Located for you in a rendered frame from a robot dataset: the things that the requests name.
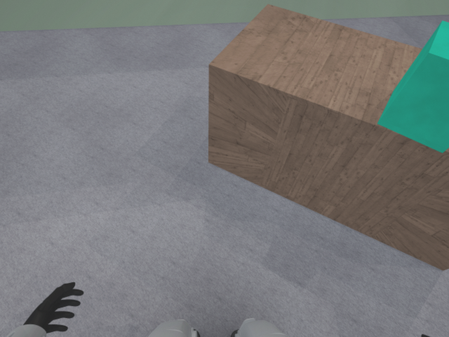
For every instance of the robot right shin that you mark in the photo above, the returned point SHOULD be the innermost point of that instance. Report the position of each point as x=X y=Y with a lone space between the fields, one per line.
x=247 y=320

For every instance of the carton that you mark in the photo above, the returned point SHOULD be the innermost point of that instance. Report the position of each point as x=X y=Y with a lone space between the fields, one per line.
x=419 y=106

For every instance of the pedestal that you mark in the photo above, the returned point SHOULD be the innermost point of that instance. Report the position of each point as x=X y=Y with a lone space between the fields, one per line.
x=293 y=106

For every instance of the robot left thigh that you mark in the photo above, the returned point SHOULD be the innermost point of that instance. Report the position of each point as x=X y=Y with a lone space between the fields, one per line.
x=175 y=328

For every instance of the left robot hand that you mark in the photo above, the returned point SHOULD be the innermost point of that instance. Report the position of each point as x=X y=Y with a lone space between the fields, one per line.
x=45 y=312

